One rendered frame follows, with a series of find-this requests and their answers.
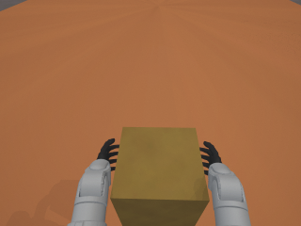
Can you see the carton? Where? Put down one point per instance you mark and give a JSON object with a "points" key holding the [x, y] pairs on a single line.
{"points": [[159, 178]]}

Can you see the left robot hand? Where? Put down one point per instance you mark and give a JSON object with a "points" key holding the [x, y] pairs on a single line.
{"points": [[105, 152]]}

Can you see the right robot hand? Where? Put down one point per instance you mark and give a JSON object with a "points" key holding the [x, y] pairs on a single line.
{"points": [[212, 158]]}

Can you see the robot right forearm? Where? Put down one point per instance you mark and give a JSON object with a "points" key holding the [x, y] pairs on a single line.
{"points": [[229, 198]]}

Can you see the robot left forearm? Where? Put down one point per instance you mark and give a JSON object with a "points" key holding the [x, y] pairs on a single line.
{"points": [[92, 195]]}

